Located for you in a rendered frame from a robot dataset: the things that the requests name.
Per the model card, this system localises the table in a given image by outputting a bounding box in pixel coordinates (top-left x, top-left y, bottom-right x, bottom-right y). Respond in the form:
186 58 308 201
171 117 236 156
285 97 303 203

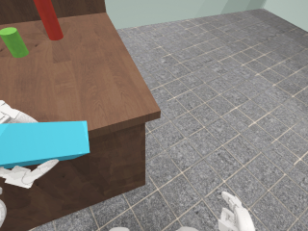
0 0 161 231

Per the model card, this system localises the sponge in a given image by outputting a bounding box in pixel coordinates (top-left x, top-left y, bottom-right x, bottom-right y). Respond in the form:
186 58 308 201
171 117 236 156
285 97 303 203
0 120 90 169

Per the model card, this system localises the robot right hand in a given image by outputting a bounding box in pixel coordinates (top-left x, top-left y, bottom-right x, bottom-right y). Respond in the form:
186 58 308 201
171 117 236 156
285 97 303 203
218 191 256 231

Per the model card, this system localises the robot left hand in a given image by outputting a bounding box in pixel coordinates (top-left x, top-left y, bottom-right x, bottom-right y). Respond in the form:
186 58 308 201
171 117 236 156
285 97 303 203
0 100 59 189

